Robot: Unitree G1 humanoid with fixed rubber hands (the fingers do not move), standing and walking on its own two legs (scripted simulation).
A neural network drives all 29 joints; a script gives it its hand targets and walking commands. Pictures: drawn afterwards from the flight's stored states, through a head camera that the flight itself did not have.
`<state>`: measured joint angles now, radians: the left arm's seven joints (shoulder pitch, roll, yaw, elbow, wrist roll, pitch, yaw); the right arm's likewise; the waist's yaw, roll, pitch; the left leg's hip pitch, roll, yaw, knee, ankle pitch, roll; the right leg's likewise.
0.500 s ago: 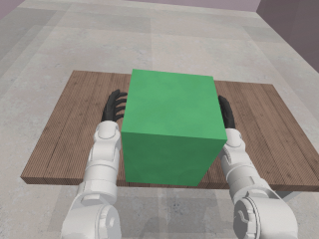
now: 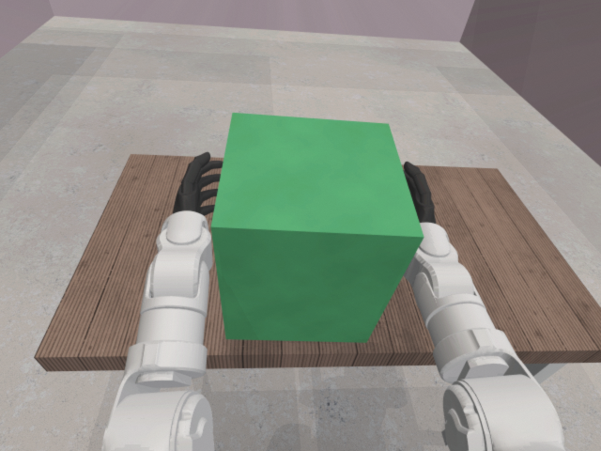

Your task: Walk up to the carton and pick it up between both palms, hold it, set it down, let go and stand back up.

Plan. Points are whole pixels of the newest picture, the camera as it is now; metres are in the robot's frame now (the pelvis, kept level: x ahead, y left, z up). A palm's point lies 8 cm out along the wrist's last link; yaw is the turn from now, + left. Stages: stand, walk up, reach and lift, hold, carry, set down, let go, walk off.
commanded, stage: reach and lift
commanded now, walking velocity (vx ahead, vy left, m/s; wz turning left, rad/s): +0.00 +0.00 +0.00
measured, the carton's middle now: (304, 235) +0.38 +0.01 +0.10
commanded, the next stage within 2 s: hold in 1.66 s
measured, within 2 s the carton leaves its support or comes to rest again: neither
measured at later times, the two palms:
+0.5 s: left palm (191, 186) +0.37 +0.16 +0.19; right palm (434, 205) +0.37 -0.15 +0.18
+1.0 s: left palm (194, 164) +0.37 +0.15 +0.22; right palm (448, 189) +0.37 -0.15 +0.21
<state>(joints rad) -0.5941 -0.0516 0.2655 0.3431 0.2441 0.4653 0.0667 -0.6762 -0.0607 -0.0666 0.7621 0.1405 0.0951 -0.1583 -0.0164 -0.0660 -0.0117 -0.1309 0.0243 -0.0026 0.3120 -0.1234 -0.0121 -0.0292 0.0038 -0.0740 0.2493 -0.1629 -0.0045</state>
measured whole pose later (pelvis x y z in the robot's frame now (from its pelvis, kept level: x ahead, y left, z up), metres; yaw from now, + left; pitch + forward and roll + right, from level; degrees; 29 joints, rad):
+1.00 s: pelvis -0.01 +0.01 +0.00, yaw -1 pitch -5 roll -1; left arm -0.76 0.00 0.30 0.31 0.24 0.75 0.03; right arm -0.81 -0.11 -0.03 0.68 0.27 0.39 -0.23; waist -0.08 -0.04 -0.07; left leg -0.13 0.02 0.02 0.35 -0.15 0.00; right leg -0.02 0.00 -0.05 0.27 -0.17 0.01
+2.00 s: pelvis +0.00 +0.01 +0.00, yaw -1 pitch -3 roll -2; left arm -0.83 0.04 0.30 0.32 0.18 0.86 0.05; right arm -0.93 -0.18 0.04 0.68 0.40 0.55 -0.29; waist -0.07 -0.01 -0.14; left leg -0.17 0.04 0.01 0.39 -0.16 -0.01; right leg -0.05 0.02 -0.06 0.28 -0.17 0.00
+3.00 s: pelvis +0.00 +0.01 +0.00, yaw -1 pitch -2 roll -2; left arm -0.88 0.04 0.31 0.35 0.17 0.90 0.07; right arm -0.97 -0.19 0.02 0.69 0.42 0.61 -0.30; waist -0.07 0.00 -0.17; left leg -0.19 0.04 0.01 0.40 -0.17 0.00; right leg -0.07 0.02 -0.05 0.28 -0.17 0.01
